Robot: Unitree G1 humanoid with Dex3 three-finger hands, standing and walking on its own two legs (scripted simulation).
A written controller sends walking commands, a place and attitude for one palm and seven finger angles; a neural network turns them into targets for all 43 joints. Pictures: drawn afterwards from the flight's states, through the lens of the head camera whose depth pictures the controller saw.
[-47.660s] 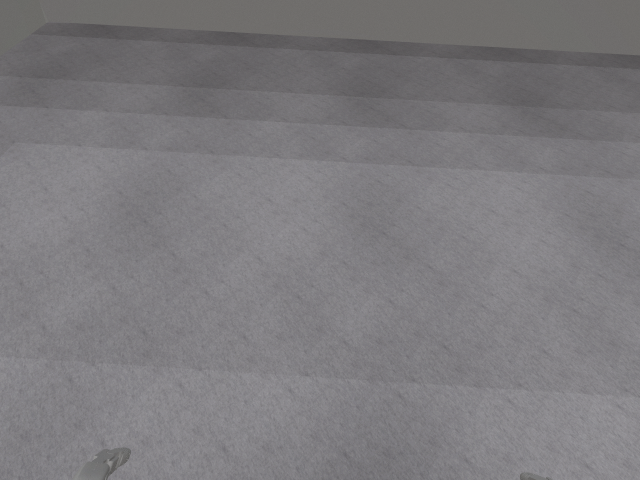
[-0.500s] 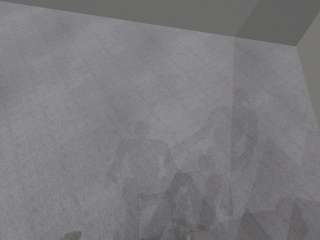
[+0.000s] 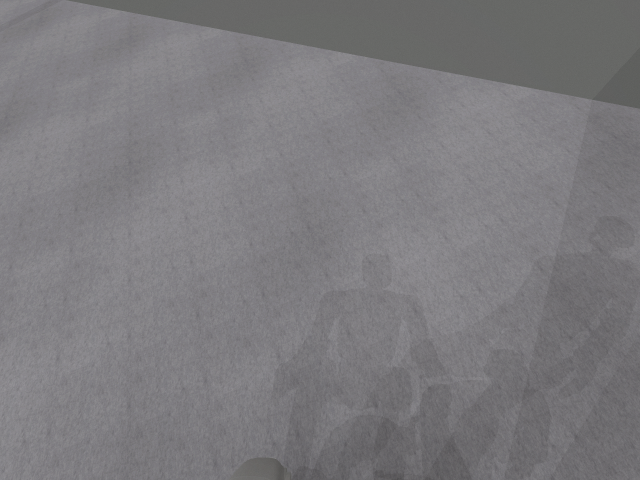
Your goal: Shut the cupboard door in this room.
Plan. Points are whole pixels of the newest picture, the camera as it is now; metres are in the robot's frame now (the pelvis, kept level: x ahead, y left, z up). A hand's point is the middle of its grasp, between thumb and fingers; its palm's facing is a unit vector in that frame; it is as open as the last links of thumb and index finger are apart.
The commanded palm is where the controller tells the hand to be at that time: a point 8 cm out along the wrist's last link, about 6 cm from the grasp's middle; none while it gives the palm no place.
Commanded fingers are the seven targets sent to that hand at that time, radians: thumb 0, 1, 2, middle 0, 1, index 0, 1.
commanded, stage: turn or walk to find it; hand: left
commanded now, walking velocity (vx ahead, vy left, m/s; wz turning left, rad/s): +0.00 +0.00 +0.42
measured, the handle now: out of the picture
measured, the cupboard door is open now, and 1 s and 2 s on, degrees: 45 45 45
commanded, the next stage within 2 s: none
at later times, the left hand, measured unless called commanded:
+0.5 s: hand out of the picture +0.04 +0.25 -0.17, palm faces +0.23 -0.94 -0.24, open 7.4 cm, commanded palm none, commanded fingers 0.00 0.90 0.90 -0.20 -0.30 -0.20 -0.30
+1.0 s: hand out of the picture -0.02 +0.20 -0.16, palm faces +0.43 -0.86 -0.26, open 7.4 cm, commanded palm none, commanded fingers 0.00 0.90 0.90 -0.20 -0.30 -0.20 -0.30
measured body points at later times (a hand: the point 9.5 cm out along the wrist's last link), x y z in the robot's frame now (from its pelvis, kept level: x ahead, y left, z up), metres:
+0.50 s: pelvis +0.00 +0.03 +0.00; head +0.04 +0.05 +0.45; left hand +0.02 +0.30 -0.15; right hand +0.13 -0.19 -0.15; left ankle -0.02 +0.14 -0.74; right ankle +0.02 -0.12 -0.68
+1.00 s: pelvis +0.02 +0.00 -0.01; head +0.07 +0.00 +0.44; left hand -0.04 +0.24 -0.14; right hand +0.18 -0.21 -0.16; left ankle -0.07 +0.13 -0.70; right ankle +0.03 -0.11 -0.74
